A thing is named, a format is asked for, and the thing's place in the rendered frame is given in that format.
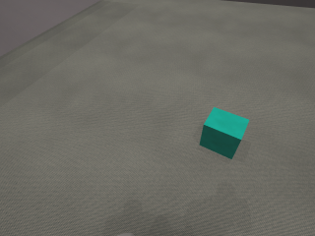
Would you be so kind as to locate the carton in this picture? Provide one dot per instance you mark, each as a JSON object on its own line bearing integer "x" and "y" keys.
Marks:
{"x": 222, "y": 132}

